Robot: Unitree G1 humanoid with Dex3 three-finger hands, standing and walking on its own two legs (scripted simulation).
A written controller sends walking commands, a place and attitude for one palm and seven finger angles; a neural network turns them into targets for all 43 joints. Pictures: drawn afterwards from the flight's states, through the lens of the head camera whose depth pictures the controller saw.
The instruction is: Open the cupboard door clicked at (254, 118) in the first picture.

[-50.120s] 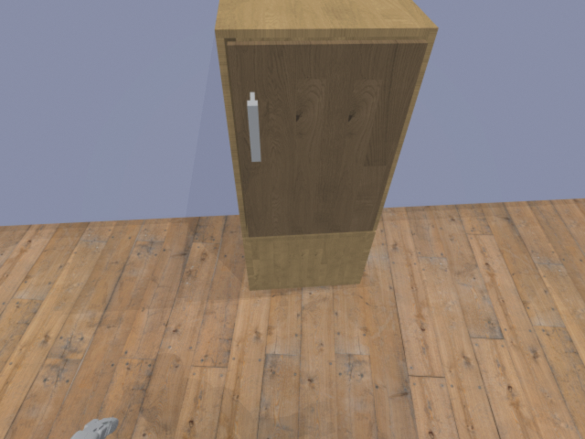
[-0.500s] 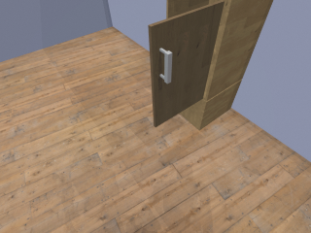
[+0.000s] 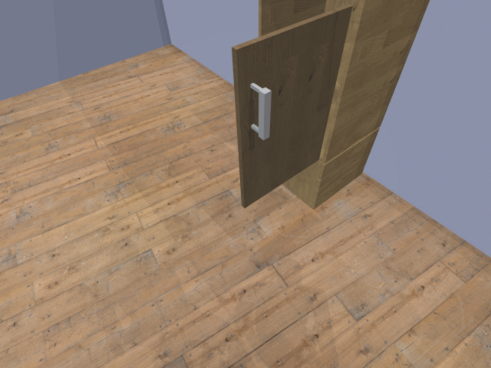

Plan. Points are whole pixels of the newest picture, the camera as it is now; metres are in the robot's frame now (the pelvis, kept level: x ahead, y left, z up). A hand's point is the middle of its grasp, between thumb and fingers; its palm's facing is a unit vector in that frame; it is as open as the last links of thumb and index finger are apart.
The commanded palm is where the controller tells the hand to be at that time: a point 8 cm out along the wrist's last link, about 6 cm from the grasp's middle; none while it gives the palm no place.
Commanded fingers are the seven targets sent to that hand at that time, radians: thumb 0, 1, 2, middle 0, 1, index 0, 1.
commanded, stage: look to check the result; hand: left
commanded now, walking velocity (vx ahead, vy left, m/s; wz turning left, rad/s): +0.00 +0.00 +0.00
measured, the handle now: (259, 111) +0.72 +0.01 +0.01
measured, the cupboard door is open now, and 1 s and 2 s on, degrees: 90 90 90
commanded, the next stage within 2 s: stand and wait in 0.50 s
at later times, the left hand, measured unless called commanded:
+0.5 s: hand out of the picture +0.07 +0.19 -0.16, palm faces +0.01 -0.96 -0.28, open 7.4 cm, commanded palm none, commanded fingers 0.00 0.90 0.90 -0.20 -0.30 -0.20 -0.30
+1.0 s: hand out of the picture +0.09 +0.19 -0.16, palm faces +0.01 -0.95 -0.30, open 7.4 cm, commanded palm none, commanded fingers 0.00 0.90 0.90 -0.20 -0.30 -0.20 -0.30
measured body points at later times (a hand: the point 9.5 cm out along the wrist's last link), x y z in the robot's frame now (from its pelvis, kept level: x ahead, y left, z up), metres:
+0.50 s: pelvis +0.03 -0.01 +0.00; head +0.05 -0.03 +0.45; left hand +0.07 +0.24 -0.14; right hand +0.05 -0.26 -0.17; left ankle -0.01 +0.10 -0.74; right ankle +0.04 -0.08 -0.75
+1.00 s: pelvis +0.04 -0.02 +0.00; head +0.06 -0.04 +0.45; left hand +0.09 +0.24 -0.14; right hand +0.06 -0.27 -0.16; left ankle -0.01 +0.10 -0.74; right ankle +0.04 -0.08 -0.75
